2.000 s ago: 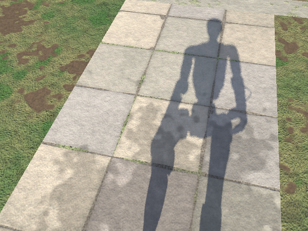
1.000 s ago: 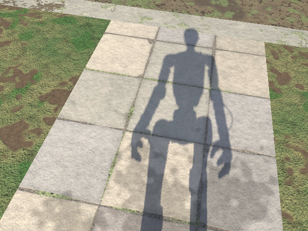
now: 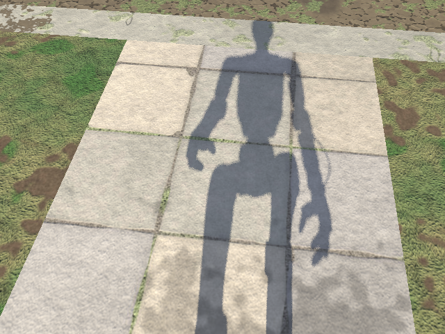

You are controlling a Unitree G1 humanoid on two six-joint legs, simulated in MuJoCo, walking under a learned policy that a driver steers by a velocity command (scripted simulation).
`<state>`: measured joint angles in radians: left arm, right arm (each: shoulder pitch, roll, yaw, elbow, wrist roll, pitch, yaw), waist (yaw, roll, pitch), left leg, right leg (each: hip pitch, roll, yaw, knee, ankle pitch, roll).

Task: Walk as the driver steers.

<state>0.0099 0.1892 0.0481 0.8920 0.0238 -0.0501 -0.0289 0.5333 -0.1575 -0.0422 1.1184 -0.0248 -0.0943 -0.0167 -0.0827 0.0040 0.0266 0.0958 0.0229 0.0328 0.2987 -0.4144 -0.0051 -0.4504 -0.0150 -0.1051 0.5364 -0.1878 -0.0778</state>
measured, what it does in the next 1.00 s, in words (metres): walks ahead: left foot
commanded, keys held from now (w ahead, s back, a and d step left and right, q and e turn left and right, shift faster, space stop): w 0.06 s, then w+q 0.54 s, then w+e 0.40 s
